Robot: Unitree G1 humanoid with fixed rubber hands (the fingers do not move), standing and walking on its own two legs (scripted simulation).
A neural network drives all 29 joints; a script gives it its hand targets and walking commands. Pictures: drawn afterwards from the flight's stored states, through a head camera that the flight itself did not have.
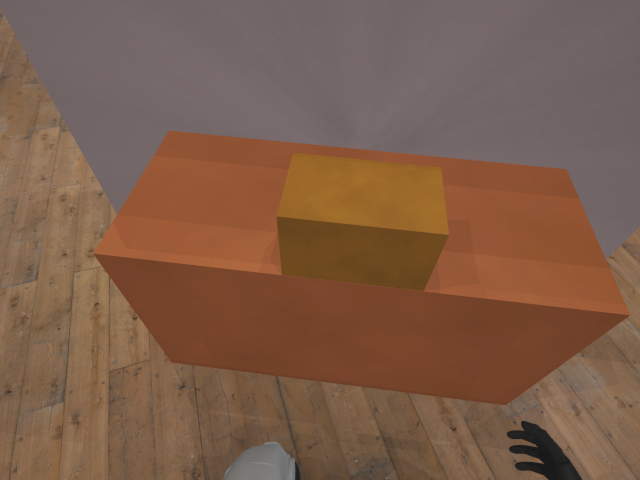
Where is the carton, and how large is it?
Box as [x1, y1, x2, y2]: [277, 153, 448, 290]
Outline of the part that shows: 293,153 277,213 277,226 282,274 423,290 448,236 440,167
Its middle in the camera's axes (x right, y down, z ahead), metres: +0.07 -0.04 +0.74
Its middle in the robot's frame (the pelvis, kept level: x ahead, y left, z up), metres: +0.56 -0.02 -0.08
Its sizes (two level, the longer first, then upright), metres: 0.280 0.167 0.171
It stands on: a pedestal, 0.58 m high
